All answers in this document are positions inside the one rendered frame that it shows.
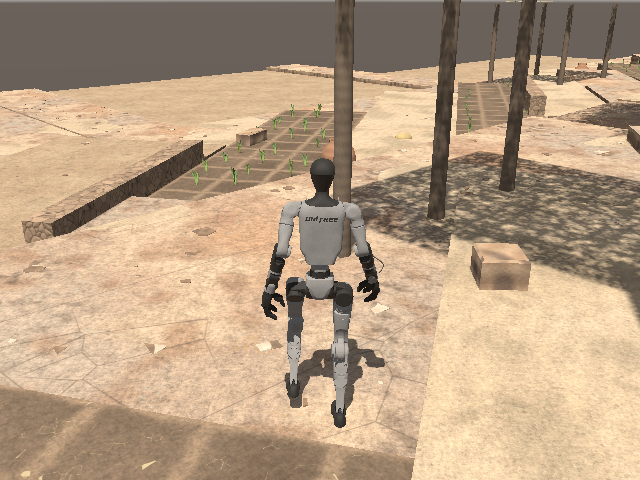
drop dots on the right robot hand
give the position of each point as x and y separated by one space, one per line
374 287

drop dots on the left robot forearm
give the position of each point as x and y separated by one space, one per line
274 273

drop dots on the robot head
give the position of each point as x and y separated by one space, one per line
322 174

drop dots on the left robot shin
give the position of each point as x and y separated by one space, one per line
293 351

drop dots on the right robot forearm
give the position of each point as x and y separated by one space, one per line
369 267

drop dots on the left robot hand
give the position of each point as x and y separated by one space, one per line
267 306

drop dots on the right robot upper arm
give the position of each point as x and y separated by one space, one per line
353 212

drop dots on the left robot upper arm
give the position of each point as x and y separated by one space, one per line
289 211

